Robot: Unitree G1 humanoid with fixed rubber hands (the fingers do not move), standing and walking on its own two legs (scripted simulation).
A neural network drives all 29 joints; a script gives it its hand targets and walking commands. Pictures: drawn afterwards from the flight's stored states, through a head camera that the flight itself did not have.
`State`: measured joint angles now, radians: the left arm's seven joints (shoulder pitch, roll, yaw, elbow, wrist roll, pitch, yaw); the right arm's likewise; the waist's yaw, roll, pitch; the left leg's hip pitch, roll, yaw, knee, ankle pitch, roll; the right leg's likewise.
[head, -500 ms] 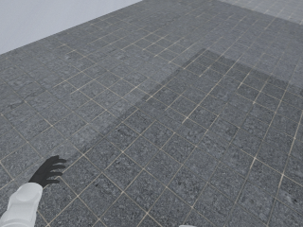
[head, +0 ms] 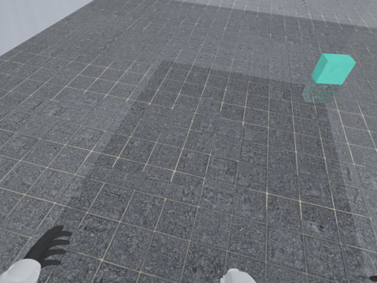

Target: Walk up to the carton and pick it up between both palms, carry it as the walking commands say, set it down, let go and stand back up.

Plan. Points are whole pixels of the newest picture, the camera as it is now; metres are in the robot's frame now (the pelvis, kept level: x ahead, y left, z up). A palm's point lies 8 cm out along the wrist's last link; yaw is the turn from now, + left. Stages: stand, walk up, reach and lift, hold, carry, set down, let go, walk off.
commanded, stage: walk up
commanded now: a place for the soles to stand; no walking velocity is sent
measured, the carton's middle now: (332, 69) +1.97 -1.52 -0.66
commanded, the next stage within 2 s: none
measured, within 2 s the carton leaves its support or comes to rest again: neither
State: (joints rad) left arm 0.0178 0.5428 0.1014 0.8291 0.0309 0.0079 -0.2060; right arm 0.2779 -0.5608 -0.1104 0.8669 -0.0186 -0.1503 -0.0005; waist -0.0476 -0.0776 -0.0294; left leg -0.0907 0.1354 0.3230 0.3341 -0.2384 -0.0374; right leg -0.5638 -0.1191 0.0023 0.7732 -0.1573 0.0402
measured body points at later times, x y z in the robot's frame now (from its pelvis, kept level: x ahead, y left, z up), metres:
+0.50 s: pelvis +0.30 -0.07 -0.03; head +0.32 -0.05 +0.42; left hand +0.46 +0.26 -0.13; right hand +0.34 -0.44 -0.08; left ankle +0.45 +0.02 -0.75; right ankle +0.21 -0.17 -0.74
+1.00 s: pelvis +0.55 -0.23 -0.02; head +0.59 -0.24 +0.43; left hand +0.91 -0.05 -0.08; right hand +0.41 -0.58 -0.10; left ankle +0.50 -0.01 -0.67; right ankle +0.58 -0.35 -0.75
